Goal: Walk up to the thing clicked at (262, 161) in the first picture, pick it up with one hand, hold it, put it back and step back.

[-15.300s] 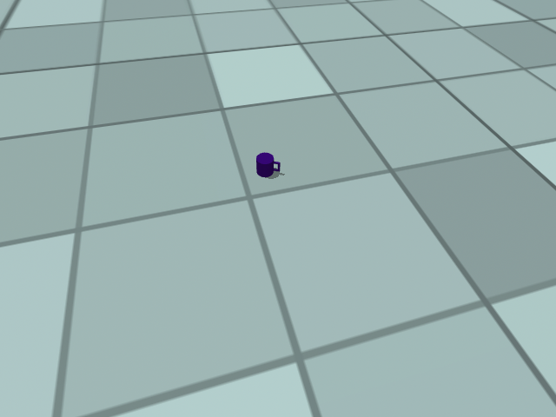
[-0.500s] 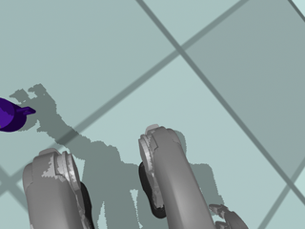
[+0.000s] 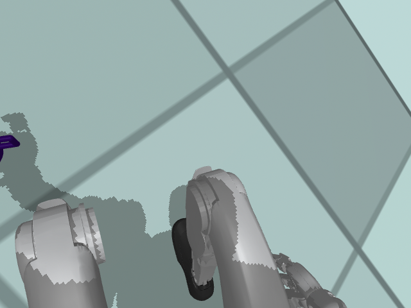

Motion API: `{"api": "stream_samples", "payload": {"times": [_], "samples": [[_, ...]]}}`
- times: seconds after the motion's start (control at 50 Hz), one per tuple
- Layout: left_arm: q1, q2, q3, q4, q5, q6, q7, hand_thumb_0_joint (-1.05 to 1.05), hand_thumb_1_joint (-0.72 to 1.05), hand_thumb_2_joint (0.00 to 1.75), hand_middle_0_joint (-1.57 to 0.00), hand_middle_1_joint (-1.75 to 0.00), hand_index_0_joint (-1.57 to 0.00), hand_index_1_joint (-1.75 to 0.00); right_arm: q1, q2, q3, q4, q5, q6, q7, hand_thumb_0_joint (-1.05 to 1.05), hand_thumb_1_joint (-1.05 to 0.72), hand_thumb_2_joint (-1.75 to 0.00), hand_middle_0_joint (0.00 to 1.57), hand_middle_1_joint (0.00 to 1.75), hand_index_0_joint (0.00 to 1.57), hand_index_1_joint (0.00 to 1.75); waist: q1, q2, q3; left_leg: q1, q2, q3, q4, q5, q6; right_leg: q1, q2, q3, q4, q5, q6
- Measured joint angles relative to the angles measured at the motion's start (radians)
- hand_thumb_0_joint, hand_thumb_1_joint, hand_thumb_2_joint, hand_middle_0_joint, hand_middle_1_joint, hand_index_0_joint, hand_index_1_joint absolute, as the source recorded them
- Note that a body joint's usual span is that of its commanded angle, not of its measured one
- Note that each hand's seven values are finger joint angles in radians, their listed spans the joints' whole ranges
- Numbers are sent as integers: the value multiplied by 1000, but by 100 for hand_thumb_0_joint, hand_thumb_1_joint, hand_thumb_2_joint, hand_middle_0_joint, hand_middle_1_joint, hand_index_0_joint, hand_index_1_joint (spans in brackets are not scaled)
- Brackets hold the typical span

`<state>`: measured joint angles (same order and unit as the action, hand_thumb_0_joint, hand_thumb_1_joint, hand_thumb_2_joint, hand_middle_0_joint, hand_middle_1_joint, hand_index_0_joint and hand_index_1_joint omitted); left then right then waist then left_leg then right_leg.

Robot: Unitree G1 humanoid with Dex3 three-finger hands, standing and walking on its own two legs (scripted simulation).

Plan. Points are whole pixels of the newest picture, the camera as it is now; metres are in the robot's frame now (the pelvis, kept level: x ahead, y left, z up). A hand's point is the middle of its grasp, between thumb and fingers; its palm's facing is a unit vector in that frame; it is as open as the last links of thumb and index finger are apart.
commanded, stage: rest palm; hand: left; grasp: from above
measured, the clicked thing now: out of the picture +0.44 +0.31 -0.26
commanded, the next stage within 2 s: close in 0.54 s
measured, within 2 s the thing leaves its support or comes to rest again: neither
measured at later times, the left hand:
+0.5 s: hand out of the picture +0.42 +0.32 -0.23, palm faces -0.48 -0.17 -0.86, open 14.2 cm
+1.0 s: hand out of the picture +0.42 +0.32 -0.23, palm faces -0.45 -0.13 -0.88, open 13.0 cm
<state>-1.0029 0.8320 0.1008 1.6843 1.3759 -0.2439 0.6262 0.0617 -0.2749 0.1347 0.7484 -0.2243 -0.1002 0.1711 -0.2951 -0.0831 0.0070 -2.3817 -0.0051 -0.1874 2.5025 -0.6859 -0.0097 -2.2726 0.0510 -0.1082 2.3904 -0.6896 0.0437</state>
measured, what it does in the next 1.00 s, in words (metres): stands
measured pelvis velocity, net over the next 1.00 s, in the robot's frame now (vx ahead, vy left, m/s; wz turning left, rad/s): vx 0.00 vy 0.00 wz -0.04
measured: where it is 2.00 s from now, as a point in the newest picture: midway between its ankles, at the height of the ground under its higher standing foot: (147, 292)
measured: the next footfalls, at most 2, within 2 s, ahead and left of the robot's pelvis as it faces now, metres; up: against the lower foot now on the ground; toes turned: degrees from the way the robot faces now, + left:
none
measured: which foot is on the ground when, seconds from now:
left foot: down 0.00-1.00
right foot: down 0.00-1.00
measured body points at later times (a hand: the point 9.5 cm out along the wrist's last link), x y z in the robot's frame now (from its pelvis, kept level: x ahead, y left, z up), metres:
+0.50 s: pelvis +0.00 +0.00 +0.00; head +0.27 +0.09 +0.35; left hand +0.44 +0.33 -0.18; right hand +0.05 -0.27 -0.09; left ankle +0.07 +0.13 -0.27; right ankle +0.10 -0.12 -0.27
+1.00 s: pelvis +0.00 +0.00 -0.01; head +0.26 +0.10 +0.34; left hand +0.44 +0.32 -0.18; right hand +0.07 -0.26 -0.09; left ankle +0.07 +0.13 -0.27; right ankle +0.10 -0.12 -0.27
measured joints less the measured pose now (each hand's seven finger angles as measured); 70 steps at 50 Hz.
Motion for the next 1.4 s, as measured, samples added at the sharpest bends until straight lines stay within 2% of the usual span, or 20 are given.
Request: {"api": "stream_samples", "payload": {"times": [0.08,0.14,0.2,0.28,0.34,0.4,0.46,0.52,0.62,0.72,0.82,0.9,0.96,1.18,1.4], "samples": [[-7,5,20,5,-33,39,2,0,-51,99,-8,-102,-8,-102,10,4,14,-3,-3,-22,19,0,-90,-90,20,30,20,30,-14,9,17,-7,6,-4,8,-9,0,-11,6,-2,4,-1,4],[0,10,30,-6,-58,52,-19,0,-50,98,-8,-102,-8,-102,19,3,26,-2,-5,-34,34,0,-90,-90,20,30,20,30,-19,16,36,-3,10,-7,14,-20,-2,-13,10,-3,9,-6,8],[25,19,78,-34,-88,53,-34,0,-50,97,-8,-103,-8,-102,31,1,33,-5,-5,-37,42,0,-90,-90,20,30,20,30,-20,24,55,5,14,-14,18,-31,-7,-10,14,-8,11,-10,11],[49,31,78,-47,-121,48,-69,0,-50,97,-7,-103,-8,-102,42,-3,40,-5,-6,-35,49,0,-91,-90,20,30,20,30,-15,25,73,18,18,-18,18,-40,-13,-4,17,-11,11,-12,8],[72,43,112,-60,-136,21,-88,0,-51,97,-8,-103,-8,-102,42,-9,41,-2,-6,-32,49,0,-91,-90,20,30,20,30,-8,25,83,23,18,-25,17,-41,-15,0,18,-17,8,-10,5],[82,58,109,-62,-133,-6,-98,0,-52,97,-8,-103,-8,-102,44,-18,37,-1,-9,-26,48,0,-91,-90,20,30,20,30,-2,18,89,29,16,-30,17,-39,-18,7,17,-21,6,-8,3],[79,66,82,-60,-128,-37,-96,0,-52,98,-8,-102,-7,-102,44,-29,37,3,-14,-24,47,0,-91,-90,20,30,20,30,5,7,90,33,14,-35,21,-37,-20,14,16,-25,7,-7,2],[73,70,62,-57,-108,-65,-82,0,-52,99,-8,-102,-7,-102,37,-39,41,8,-16,-28,47,0,-90,-90,20,30,20,30,8,-4,86,35,12,-42,27,-38,-21,21,17,-31,8,-7,3],[68,67,49,-26,-62,-75,-20,0,-51,101,-8,-102,-8,-102,18,-46,48,7,-25,-35,49,0,-90,-90,20,30,20,30,2,-17,71,38,12,-49,36,-41,-17,30,19,-37,8,-7,5],[48,69,28,22,-35,-45,30,0,-48,101,-9,-103,-9,-103,-1,-42,56,4,-33,-58,56,0,-90,-90,20,30,20,30,-8,-25,58,30,13,-49,44,-38,-11,26,22,-37,11,-3,7],[20,70,12,54,-39,-8,51,0,-40,99,-13,-106,-15,-105,-12,-35,63,0,-38,-88,69,0,-90,-90,20,30,20,30,-17,-27,64,20,13,-45,48,-29,-5,19,23,-34,14,3,8],[22,74,42,67,-53,10,46,0,-39,95,-13,-108,-19,-105,-10,-32,72,-7,-40,-100,77,0,-90,-90,20,30,20,30,-22,-18,71,19,13,-45,49,-28,-4,18,23,-34,14,4,10],[14,80,47,77,-67,11,36,0,-38,93,-15,-109,-19,-105,-3,-31,77,-14,-40,-108,81,0,-90,-90,20,30,20,30,-26,-14,81,22,13,-43,47,-28,-5,17,22,-32,15,4,12],[20,118,64,70,-101,-28,-6,-1,-38,93,-21,-110,-23,-106,23,-42,101,-17,-37,-98,71,0,-90,-90,20,30,20,30,-30,-8,112,36,20,-52,40,-35,-15,19,28,-38,8,10,11],[20,132,42,76,-90,-52,-6,-1,-35,92,-24,-106,-29,-103,32,-59,103,-13,-45,-86,61,0,-90,-90,20,30,20,30,-31,-21,103,42,20,-62,47,-36,-18,27,30,-47,9,12,9]]}}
